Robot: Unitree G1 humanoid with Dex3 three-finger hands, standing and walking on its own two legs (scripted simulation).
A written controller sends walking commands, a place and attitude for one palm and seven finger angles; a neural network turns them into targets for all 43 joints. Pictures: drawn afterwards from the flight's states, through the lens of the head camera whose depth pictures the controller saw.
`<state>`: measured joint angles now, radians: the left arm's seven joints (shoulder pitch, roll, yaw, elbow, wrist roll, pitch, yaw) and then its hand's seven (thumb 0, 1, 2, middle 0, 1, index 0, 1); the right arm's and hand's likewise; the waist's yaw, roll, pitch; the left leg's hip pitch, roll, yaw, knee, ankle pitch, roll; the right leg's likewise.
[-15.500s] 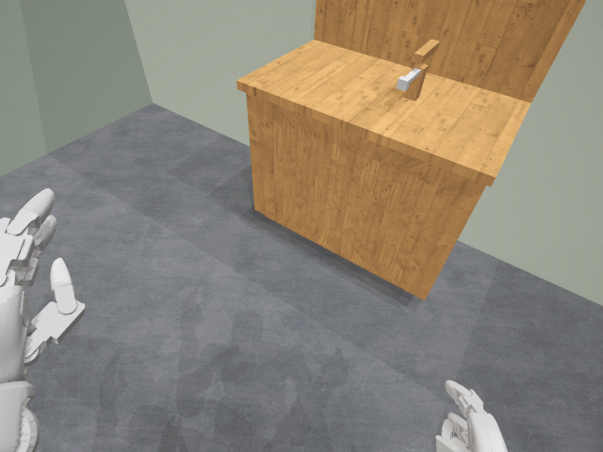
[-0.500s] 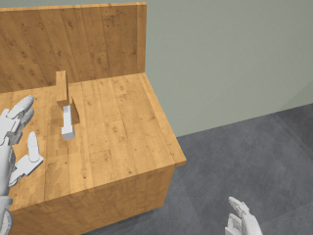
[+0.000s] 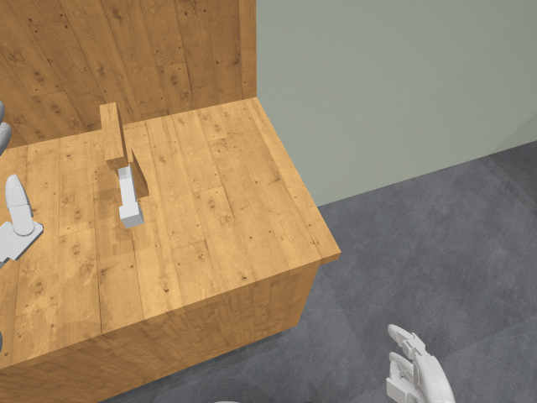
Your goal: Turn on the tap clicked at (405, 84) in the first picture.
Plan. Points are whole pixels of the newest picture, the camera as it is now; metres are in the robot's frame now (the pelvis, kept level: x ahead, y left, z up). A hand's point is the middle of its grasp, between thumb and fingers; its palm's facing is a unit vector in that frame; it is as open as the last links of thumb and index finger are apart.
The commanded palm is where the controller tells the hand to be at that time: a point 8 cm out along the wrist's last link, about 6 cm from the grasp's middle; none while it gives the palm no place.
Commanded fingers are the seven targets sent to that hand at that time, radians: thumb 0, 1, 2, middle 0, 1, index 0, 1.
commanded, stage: come to a stop and stand still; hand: left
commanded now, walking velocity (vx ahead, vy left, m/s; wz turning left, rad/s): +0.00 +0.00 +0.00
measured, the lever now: (131, 215) +0.36 +0.25 +0.03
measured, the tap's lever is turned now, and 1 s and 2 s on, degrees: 0 0 0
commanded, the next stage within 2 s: look again from close up in 0.54 s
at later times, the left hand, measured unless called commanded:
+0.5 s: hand (47, 234) +0.25 +0.26 +0.16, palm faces +0.34 -0.84 -0.43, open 7.4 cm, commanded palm +0.19 +0.29 +0.18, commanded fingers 0.00 0.90 0.90 -0.20 -0.30 -0.20 -0.30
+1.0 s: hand (62, 265) +0.22 +0.23 +0.16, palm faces +0.38 -0.86 -0.35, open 7.4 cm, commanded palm +0.16 +0.27 +0.18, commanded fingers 0.00 0.90 0.90 -0.20 -0.30 -0.20 -0.30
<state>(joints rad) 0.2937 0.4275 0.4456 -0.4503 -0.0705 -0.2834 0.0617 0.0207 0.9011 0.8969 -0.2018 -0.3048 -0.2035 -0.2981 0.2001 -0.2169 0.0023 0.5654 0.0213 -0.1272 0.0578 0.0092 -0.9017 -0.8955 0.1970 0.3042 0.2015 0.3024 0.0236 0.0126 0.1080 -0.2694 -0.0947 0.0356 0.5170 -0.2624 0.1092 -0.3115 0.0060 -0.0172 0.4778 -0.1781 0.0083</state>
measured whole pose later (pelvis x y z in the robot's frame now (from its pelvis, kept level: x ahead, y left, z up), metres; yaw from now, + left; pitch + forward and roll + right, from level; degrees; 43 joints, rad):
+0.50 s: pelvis +0.03 +0.01 +0.00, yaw +1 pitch +1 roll -2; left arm 0.40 0.42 0.40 -0.46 -0.04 -0.26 0.04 0.02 0.89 0.90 -0.21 -0.31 -0.21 -0.30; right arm 0.16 -0.20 0.01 0.53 0.02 -0.07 0.01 0.01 -0.90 -0.90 0.20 0.30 0.20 0.30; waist 0.02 -0.03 0.06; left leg -0.22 -0.10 0.02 0.52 -0.31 0.09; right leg -0.25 0.00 -0.03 0.47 -0.23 0.02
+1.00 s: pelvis +0.01 -0.02 +0.01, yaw +1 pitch -1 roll -1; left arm 0.39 0.35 0.33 -0.40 -0.04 -0.21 0.07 0.02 0.89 0.90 -0.21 -0.31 -0.21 -0.30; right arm 0.23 -0.20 0.03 0.56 0.02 -0.06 -0.03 0.01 -0.90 -0.90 0.20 0.30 0.20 0.30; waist 0.03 -0.01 0.03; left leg -0.19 -0.08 0.02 0.46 -0.25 0.09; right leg -0.23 0.02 -0.03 0.42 -0.17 -0.01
